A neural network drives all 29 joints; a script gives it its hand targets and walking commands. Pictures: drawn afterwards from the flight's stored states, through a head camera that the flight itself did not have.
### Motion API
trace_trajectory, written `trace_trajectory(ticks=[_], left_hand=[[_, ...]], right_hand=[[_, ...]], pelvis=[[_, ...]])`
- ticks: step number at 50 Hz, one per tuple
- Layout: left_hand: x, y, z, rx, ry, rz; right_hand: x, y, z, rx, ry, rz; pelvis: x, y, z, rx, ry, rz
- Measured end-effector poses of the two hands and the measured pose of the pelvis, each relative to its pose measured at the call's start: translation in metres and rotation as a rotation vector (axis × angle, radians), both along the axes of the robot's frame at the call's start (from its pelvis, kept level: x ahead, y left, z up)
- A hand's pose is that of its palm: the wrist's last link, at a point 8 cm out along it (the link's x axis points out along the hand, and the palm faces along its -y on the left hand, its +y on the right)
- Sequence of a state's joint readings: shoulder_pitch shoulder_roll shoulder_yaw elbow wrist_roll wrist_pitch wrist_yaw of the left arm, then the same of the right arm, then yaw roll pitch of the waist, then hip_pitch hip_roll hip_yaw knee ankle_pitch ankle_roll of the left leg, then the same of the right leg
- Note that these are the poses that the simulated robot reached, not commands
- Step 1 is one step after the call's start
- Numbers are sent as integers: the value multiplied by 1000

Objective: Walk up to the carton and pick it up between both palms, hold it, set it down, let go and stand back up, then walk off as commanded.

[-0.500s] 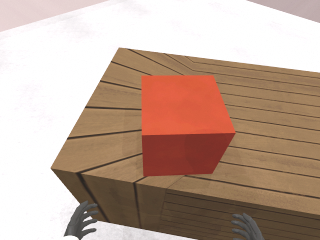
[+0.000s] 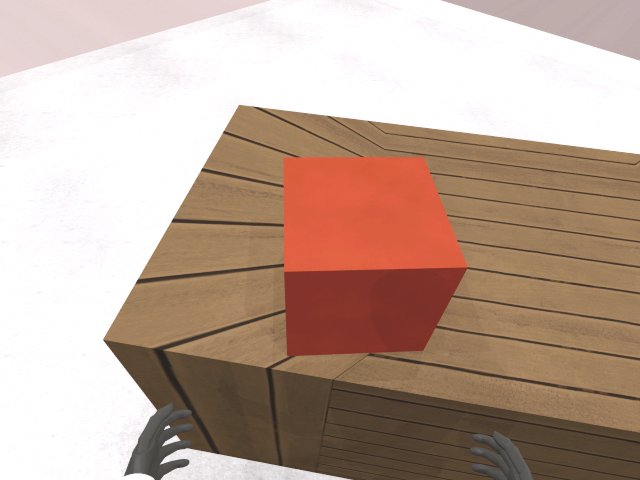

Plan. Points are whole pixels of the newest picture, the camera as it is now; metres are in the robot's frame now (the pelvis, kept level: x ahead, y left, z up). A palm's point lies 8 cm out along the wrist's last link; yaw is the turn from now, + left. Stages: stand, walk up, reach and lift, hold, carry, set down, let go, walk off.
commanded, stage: stand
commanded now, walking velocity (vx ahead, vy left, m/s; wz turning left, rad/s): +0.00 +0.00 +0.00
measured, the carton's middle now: (355, 256) +0.47 -0.01 -0.01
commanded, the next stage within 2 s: walk off in 1.16 s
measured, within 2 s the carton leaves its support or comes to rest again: neither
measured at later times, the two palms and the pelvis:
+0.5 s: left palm out of the picture +0.09 +0.30 -0.11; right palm out of the picture +0.12 -0.26 -0.09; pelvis -0.01 +0.00 +0.00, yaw +0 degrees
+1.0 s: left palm out of the picture +0.06 +0.30 -0.10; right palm out of the picture +0.10 -0.26 -0.09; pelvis -0.03 +0.00 +0.00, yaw +0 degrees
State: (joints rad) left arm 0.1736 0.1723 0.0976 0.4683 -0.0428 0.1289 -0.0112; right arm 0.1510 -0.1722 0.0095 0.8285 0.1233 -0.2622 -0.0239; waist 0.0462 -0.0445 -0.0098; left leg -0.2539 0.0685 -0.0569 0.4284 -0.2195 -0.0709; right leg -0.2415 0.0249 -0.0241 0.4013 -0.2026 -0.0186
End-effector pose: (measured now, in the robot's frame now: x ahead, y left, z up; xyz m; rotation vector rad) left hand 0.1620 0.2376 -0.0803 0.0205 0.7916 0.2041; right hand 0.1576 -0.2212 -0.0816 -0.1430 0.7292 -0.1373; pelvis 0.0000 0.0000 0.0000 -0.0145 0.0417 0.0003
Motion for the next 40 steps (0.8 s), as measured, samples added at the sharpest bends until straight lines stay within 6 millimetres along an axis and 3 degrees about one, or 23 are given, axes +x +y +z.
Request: trace_trajectory(ticks=[5, 13, 40], left_hand=[[-20, 23, -11, 67, 48, -6], [-56, 55, -21, 144, 157, -4], [-89, 63, -21, 171, 207, 12]], right_hand=[[-13, -15, -8, -43, 135, -12], [-26, -34, -7, -80, 186, -46], [-49, -38, -13, -68, 192, -52]], pelvis=[[-1, 0, 0, 0, -2, 0], [-3, 0, 0, 0, -5, 0], [-20, 0, 0, 0, -28, -1]])
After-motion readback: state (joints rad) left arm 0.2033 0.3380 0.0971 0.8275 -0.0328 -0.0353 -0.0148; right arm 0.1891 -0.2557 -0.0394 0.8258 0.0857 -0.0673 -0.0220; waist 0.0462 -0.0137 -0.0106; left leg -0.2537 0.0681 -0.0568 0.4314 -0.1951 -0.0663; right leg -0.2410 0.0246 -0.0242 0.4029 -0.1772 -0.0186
